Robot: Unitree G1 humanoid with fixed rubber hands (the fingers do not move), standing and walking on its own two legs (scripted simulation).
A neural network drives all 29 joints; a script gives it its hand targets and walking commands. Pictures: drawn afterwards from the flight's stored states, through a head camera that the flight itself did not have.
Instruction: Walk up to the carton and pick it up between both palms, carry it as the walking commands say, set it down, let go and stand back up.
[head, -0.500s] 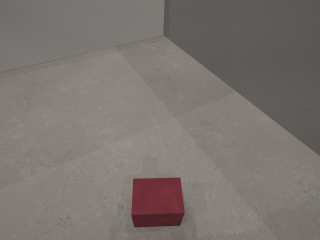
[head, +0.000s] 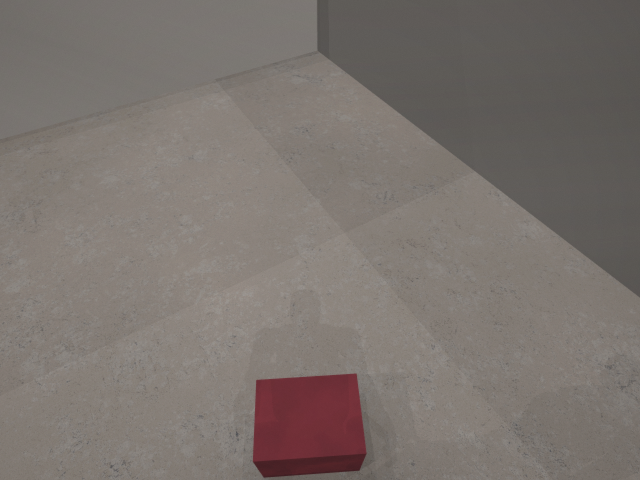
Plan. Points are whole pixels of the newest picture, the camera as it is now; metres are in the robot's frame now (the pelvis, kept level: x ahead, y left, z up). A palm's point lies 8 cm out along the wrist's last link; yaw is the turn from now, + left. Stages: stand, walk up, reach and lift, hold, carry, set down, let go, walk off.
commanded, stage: walk up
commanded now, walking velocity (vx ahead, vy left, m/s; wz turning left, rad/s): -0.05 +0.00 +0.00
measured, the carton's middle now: (309, 426) +0.35 +0.04 -0.66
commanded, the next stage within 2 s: none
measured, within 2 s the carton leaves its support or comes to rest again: neither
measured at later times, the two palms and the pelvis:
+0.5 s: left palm out of the picture -0.04 +0.26 -0.13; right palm out of the picture +0.00 -0.25 -0.14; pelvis -0.06 +0.00 +0.00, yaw +0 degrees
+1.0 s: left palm out of the picture -0.08 +0.24 -0.14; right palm out of the picture -0.11 -0.22 -0.14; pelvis -0.07 +0.01 +0.00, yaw -1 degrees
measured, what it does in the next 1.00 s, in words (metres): steps on the spot: left foot, then right foot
